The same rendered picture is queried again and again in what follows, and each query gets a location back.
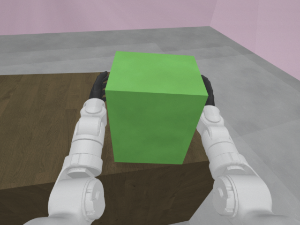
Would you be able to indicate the right robot hand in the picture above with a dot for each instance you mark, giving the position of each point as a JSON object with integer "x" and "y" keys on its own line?
{"x": 210, "y": 99}

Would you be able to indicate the robot right upper arm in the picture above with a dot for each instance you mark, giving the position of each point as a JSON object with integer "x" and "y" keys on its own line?
{"x": 244, "y": 199}

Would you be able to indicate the pedestal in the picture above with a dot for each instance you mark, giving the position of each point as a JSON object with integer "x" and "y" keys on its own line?
{"x": 38, "y": 115}

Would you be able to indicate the robot right forearm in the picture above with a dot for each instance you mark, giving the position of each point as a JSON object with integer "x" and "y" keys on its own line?
{"x": 219, "y": 147}

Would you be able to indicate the left robot hand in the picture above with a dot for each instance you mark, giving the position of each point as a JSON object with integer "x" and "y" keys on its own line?
{"x": 97, "y": 89}

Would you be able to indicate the robot left upper arm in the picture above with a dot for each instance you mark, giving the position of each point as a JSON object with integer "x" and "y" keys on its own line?
{"x": 77, "y": 201}

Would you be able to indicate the carton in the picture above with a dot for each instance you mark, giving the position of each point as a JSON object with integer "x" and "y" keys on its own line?
{"x": 154, "y": 104}

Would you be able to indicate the robot left forearm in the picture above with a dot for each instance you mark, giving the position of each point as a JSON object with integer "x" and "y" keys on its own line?
{"x": 84, "y": 158}

